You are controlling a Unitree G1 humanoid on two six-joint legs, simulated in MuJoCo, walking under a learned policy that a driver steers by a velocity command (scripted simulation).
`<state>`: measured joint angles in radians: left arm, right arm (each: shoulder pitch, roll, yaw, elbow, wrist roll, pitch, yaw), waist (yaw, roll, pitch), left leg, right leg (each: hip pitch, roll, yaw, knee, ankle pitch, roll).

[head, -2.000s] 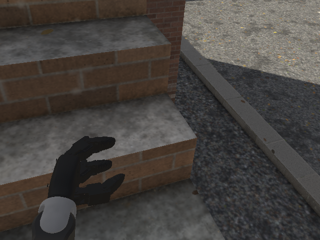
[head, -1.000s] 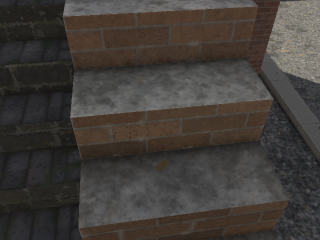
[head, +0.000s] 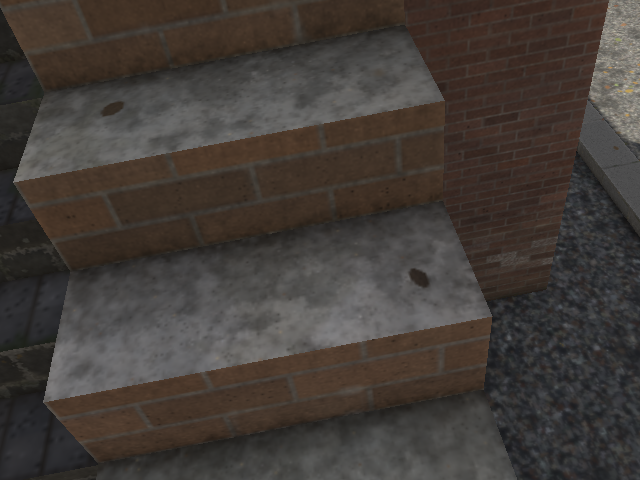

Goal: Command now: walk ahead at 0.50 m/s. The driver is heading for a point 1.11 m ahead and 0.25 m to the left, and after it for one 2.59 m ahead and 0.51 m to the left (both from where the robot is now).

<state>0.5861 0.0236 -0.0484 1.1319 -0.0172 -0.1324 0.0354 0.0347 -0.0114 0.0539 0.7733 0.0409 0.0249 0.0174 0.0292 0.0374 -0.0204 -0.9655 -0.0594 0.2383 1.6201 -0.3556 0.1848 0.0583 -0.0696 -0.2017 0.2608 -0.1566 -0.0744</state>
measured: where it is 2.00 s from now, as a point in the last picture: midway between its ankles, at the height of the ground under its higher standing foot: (270, 333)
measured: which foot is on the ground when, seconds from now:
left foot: up 0.00-0.00, down 0.02-0.40, up 0.42-0.72, down 0.74-1.00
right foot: down 0.00-0.02, up 0.04-0.38, down 0.40-0.72, up 0.74-0.96, down 0.98-1.00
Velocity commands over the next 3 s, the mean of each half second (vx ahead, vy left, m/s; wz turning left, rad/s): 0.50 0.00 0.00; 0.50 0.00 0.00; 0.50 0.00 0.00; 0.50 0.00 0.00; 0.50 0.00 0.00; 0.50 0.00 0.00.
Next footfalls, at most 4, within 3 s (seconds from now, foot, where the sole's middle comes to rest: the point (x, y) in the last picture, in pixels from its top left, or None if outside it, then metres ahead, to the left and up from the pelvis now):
0.02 left None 0.11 0.06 -0.61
0.40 right None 0.19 -0.15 -0.61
0.74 left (282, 469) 0.40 0.15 -0.35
0.98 right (406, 415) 0.44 -0.03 -0.29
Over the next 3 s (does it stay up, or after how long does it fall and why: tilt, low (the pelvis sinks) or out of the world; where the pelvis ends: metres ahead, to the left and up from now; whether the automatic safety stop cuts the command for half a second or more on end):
stays up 0.54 0.22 0.51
